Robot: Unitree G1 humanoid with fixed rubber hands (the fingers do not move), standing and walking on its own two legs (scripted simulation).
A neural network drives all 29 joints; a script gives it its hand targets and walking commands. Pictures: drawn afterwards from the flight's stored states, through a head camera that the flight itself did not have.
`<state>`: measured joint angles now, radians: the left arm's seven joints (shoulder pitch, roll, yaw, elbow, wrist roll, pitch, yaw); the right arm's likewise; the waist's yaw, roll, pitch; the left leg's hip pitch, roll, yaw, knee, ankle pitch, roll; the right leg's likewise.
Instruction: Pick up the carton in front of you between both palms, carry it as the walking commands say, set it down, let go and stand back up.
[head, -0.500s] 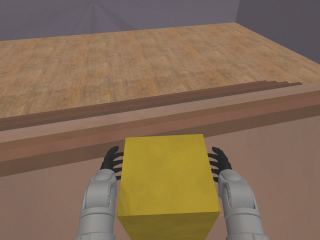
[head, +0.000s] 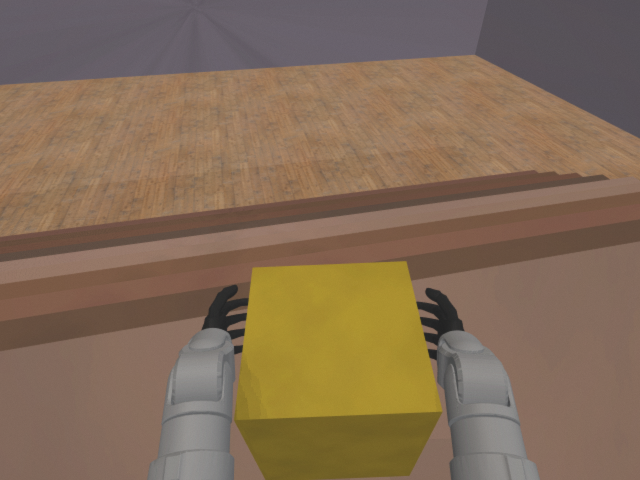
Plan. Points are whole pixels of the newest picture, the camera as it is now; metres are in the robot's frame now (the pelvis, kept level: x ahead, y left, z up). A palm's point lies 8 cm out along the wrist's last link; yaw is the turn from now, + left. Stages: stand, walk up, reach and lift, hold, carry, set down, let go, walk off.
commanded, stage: carry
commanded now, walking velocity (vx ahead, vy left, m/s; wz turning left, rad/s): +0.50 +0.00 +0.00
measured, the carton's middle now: (333, 375) +0.30 -0.01 -0.02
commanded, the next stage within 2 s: none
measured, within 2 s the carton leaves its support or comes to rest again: neither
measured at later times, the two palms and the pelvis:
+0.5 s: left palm (232, 261) +0.43 +0.14 +0.08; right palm (432, 259) +0.42 -0.16 +0.08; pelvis +0.19 -0.01 -0.01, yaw +2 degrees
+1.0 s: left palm (229, 166) +0.74 +0.20 +0.07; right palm (370, 168) +0.71 -0.10 +0.08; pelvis +0.49 +0.06 +0.00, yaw -1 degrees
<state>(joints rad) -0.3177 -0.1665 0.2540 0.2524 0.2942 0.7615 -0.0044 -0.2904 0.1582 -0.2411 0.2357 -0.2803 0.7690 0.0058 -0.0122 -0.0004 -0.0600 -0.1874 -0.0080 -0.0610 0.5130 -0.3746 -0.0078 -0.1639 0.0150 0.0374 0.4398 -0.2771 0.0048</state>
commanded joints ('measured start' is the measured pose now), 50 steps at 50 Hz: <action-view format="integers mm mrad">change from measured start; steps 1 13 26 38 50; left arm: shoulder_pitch -478 -308 -51 69 -26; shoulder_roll -916 -854 -702 -605 -660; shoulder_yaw -589 -846 -670 -745 -713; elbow -71 -522 -820 -843 -707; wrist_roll -292 -465 -426 -469 -378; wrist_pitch -8 235 382 340 305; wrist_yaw -213 -70 169 164 140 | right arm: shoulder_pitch -600 -311 -134 63 -135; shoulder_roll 930 824 682 596 639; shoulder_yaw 623 762 719 686 747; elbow -103 -540 -838 -826 -764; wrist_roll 326 406 493 419 463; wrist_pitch -23 216 381 325 287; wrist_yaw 225 62 -141 -185 -109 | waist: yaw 20 -11 34 33 6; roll -166 154 -45 -166 104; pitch -170 -229 -219 -85 -226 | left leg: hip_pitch -116 280 -622 -240 89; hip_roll -3 258 171 61 309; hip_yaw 123 -106 80 301 1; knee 138 -326 603 11 -309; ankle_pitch -24 154 -1 293 52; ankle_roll -11 150 21 22 131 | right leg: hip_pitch -60 -480 208 101 -526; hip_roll -241 -51 -421 -266 -149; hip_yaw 231 -174 255 -186 -90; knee -243 222 -289 -199 707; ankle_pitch -394 -45 -164 255 61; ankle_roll -100 13 -190 -82 -37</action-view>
